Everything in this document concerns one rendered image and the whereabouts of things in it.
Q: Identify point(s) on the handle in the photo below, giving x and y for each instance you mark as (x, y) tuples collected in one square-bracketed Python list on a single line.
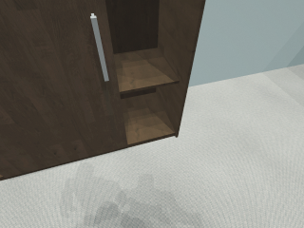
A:
[(98, 40)]

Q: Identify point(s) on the wardrobe door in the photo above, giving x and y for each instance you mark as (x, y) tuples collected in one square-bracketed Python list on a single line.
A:
[(55, 105)]

